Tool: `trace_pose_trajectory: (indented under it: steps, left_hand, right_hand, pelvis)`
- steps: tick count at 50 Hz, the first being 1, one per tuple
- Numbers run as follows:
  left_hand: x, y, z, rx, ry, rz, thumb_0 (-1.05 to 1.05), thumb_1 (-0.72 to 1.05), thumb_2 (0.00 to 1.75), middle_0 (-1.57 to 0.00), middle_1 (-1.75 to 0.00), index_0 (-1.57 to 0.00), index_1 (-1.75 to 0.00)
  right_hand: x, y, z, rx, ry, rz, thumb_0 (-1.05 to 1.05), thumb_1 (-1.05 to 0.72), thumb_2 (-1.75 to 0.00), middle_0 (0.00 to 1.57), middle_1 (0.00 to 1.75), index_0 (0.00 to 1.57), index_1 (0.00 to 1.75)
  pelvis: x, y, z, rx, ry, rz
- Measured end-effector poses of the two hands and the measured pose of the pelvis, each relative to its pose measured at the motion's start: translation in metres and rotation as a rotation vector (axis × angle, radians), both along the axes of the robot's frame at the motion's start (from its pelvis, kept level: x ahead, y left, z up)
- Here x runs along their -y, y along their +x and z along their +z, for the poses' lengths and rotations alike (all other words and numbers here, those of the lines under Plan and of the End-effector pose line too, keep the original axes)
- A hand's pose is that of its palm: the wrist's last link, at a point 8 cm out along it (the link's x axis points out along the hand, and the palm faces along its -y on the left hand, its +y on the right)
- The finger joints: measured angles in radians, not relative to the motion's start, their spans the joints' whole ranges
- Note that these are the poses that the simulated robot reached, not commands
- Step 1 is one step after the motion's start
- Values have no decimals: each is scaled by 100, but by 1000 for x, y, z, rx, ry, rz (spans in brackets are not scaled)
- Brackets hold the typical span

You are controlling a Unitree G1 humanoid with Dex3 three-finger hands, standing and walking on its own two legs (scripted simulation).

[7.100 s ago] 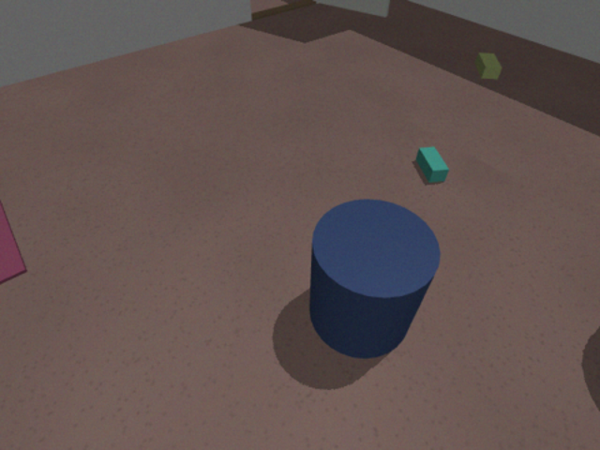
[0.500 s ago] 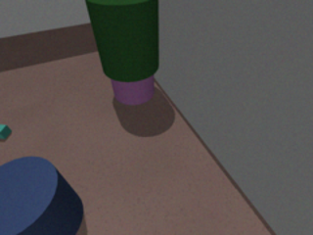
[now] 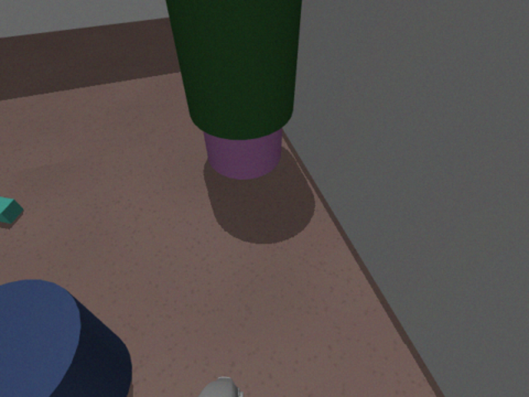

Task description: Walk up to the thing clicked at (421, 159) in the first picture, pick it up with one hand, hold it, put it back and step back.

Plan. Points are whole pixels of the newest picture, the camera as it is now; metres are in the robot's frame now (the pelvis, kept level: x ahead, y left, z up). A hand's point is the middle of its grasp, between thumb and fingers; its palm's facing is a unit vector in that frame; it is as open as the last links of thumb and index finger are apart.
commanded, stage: walk up
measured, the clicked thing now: out of the picture +0.96 +1.36 -0.73
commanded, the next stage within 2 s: none
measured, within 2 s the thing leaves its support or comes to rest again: neither
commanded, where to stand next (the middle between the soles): +0.41 +0.05 m, yaw -1 degrees
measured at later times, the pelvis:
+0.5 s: pelvis +0.20 +0.00 +0.00, yaw +7 degrees
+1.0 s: pelvis +0.34 +0.02 -0.01, yaw +22 degrees
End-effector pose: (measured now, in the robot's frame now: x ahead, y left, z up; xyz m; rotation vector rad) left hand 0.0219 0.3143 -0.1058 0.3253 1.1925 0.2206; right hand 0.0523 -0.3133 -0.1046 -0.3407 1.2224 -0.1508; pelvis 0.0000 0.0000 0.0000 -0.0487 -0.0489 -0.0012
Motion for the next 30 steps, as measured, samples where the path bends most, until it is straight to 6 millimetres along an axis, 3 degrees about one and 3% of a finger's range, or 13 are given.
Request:
trace_pose_trajectory:
  steps: [5, 8, 14, 22, 26, 30]
  left_hand:
    - [-19, 56, -25, -23, -22, -9, 1, 90, 90, -20, -30, -20, -30]
    - [-23, 93, -21, -26, -33, -39, 1, 90, 90, -20, -30, -20, -30]
    - [-30, 171, 1, 64, -31, -82, 1, 90, 90, -20, -30, -20, -30]
    - [-19, 260, 24, 203, 6, -74, 1, 90, 90, -20, -30, -20, -30]
    - [-6, 287, 26, 260, 41, -47, 1, 90, 90, -20, -30, -20, -30]
    - [7, 285, 32, 266, 47, 27, 1, 90, 90, -20, -30, -20, -30]
  right_hand:
    - [-20, 77, 5, 94, -41, 31, 1, -90, -90, 20, 30, 20, 30]
    - [-30, 105, 15, 166, -43, 2, 1, -90, -90, 20, 30, 20, 30]
    - [-38, 132, 27, 162, -46, -25, 0, -90, -90, 20, 30, 20, 30]
    - [-27, 155, 11, 17, -9, 29, 1, -90, -90, 20, 30, 20, 30]
    - [-9, 190, -10, -4, 5, 62, 1, -90, -90, 20, 30, 21, 30]
    - [-4, 239, -14, -6, 10, 131, 1, -90, -90, 20, 30, 20, 30]
  pelvis:
    - [-21, 49, -13, -5, 41, -2]
    - [-30, 73, -7, -3, 22, 0]
    - [-34, 121, 7, 0, 39, -15]
    - [-16, 177, 5, -14, 56, 85]
    - [2, 210, -9, -18, 56, 130]
    - [10, 233, -4, -7, 54, 189]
